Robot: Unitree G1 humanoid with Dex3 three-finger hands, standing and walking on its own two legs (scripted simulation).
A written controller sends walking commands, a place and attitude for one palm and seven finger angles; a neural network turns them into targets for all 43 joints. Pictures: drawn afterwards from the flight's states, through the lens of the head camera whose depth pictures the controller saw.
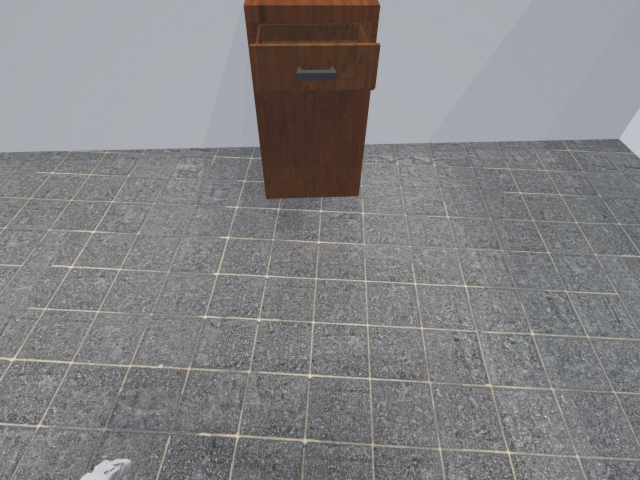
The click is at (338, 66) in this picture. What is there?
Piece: drawer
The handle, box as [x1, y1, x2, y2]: [297, 67, 335, 80]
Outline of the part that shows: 297,70 297,80 335,80 335,70 333,69 333,67 330,67 329,70 301,70 300,67 298,67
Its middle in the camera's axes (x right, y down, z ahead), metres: -0.02 -0.53 +1.22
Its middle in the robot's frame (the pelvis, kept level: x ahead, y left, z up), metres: +1.26 +0.07 -0.05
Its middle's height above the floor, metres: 0.71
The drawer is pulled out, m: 0.19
